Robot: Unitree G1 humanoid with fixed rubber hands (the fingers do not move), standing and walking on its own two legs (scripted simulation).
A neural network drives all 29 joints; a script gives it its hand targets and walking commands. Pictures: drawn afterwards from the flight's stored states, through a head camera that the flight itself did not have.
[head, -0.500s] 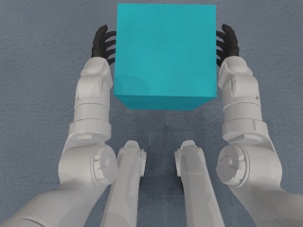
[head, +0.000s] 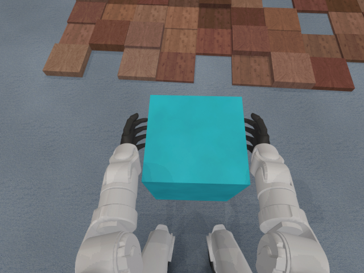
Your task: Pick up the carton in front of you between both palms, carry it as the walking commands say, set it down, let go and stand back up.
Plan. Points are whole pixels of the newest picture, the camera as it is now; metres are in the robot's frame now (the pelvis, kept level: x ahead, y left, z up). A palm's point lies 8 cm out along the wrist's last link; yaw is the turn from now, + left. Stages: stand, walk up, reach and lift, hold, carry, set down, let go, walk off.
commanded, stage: reach and lift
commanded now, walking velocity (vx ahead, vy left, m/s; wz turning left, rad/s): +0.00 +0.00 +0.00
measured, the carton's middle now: (193, 154) +0.39 +0.00 -0.11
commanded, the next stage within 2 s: hold in 1.58 s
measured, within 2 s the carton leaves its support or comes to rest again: neither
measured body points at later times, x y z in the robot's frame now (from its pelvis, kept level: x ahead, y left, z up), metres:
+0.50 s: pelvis +0.04 +0.00 +0.10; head +0.04 +0.00 +0.55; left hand +0.35 +0.15 +0.11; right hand +0.35 -0.15 +0.11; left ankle +0.05 +0.14 -0.63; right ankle +0.06 -0.13 -0.63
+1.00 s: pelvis +0.03 +0.00 +0.11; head +0.01 +0.00 +0.56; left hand +0.34 +0.15 +0.13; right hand +0.34 -0.15 +0.13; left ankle +0.05 +0.14 -0.63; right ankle +0.06 -0.13 -0.63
